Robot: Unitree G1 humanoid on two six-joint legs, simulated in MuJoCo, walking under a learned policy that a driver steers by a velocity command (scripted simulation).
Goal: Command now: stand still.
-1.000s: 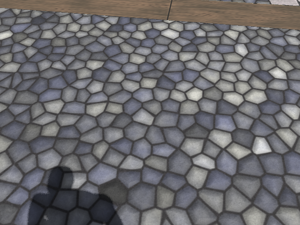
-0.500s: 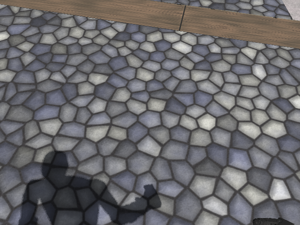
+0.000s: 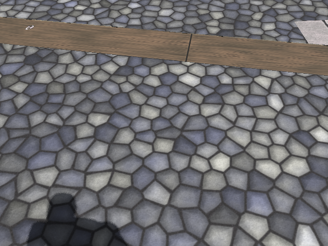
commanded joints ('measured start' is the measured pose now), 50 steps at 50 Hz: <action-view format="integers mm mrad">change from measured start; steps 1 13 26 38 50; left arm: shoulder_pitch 27 17 17 -109 -27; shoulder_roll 124 108 171 38 171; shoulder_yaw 26 24 55 49 97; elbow -19 37 36 -52 -154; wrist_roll -3 -3 -39 -44 -38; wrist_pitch -5 7 -44 -46 -31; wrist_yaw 4 4 -6 -50 -103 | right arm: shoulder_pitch -17 -26 49 231 196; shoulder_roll -93 -106 -55 -93 -213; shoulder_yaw -20 -21 -23 -10 -41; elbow -22 65 108 136 69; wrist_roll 4 8 44 -13 11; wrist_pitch -6 13 -80 -105 -59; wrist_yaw -6 -22 22 3 -27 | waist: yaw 7 0 -62 -44 149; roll -3 -5 -148 66 129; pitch -55 -29 134 83 -91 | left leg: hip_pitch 95 122 25 300 306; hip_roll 33 37 -2 238 263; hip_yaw -33 -32 37 -37 205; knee -40 -48 34 -359 163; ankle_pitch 223 230 -183 296 1075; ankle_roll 29 24 107 135 75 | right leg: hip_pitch -20 -2 -123 -570 19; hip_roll -35 -17 -213 -56 112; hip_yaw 31 10 283 69 -150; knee -94 -117 -254 466 82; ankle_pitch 244 262 -306 188 189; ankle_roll -30 -27 -182 -65 -211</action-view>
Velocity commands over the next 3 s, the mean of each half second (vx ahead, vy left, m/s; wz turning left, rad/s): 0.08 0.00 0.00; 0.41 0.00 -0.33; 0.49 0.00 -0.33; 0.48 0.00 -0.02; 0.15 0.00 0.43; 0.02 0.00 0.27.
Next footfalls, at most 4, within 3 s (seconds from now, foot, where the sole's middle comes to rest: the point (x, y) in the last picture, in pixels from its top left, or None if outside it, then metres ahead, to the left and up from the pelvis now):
1.02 right None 0.42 -0.14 -0.77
1.56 left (185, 186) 0.79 -0.06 -0.77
2.04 right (251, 152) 0.97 -0.39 -0.77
2.50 left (198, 148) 1.00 -0.13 -0.77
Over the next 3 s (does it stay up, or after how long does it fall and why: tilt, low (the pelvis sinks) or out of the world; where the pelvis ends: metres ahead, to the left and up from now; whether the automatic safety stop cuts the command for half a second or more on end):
stays up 0.95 -0.24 0.00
